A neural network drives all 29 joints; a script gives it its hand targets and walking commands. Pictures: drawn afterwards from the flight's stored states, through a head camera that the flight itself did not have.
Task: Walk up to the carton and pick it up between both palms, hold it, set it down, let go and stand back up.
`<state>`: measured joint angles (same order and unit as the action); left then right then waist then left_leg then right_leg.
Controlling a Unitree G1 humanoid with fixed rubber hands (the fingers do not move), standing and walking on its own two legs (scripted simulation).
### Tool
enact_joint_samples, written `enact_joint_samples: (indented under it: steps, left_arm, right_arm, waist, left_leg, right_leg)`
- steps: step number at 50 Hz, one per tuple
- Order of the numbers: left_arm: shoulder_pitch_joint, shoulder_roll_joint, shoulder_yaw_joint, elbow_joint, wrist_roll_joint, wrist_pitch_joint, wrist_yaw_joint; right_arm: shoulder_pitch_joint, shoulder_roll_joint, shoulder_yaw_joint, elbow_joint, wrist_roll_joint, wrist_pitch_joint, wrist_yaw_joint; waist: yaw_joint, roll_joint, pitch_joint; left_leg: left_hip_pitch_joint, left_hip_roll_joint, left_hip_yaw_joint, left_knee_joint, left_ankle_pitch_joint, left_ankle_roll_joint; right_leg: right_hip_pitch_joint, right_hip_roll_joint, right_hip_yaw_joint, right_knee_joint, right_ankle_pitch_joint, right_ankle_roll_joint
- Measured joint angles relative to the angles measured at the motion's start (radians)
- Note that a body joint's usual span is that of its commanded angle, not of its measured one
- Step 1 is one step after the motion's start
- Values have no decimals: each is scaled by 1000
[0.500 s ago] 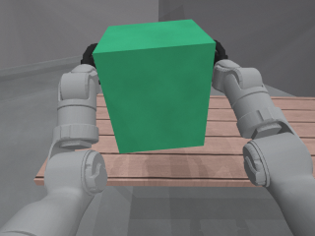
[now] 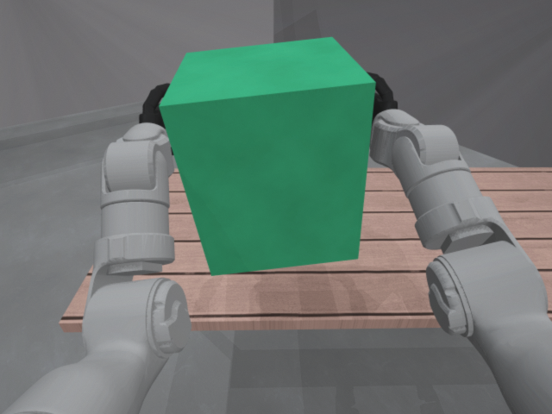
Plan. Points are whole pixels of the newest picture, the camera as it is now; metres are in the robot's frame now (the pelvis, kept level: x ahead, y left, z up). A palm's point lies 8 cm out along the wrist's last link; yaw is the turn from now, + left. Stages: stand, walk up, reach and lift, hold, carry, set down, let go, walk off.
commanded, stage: hold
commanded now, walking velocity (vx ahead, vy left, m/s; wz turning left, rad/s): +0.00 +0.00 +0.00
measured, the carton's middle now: (272, 155) +0.39 +0.00 +0.25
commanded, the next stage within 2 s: none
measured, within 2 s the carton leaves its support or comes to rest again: neither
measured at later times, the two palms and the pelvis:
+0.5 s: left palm (154, 134) +0.38 +0.16 +0.30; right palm (382, 122) +0.37 -0.14 +0.31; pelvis +0.00 +0.00 +0.00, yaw +0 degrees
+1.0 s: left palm (154, 136) +0.37 +0.16 +0.29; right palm (382, 123) +0.37 -0.14 +0.30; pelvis +0.00 +0.00 +0.00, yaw +0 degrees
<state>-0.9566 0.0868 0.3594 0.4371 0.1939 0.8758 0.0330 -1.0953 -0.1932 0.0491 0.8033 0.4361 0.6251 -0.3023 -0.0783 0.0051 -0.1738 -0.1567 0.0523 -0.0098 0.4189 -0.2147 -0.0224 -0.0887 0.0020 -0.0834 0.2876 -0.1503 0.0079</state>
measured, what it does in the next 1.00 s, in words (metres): stands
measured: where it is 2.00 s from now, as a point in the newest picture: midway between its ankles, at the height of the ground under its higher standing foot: outside the picture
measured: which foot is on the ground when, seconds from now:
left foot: down 0.00-1.00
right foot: down 0.00-1.00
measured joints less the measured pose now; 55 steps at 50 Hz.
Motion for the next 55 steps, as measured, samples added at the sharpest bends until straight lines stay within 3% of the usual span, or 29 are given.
enact_joint_samples:
  steps: [22,36,55]
  left_arm:
    - [-48,15,1,65,-6,-13,8]
    - [-8,2,-1,25,-5,-10,4]
    - [-34,11,-4,42,-7,-9,10]
  right_arm:
    - [-34,4,-31,49,-20,-5,11]
    - [-5,-4,5,13,1,5,1]
    - [-21,3,-25,32,-9,0,7]
  waist:
    - [10,-8,-13]
    - [4,-1,-6]
    - [6,-8,-15]
  left_leg:
    - [-17,2,0,-7,11,-3]
    - [-4,4,-1,0,0,-2]
    - [-16,1,-2,-3,7,-2]
  right_leg:
    - [-22,2,2,3,6,-5]
    - [-2,5,2,-4,3,-2]
    - [-19,3,4,0,6,-3]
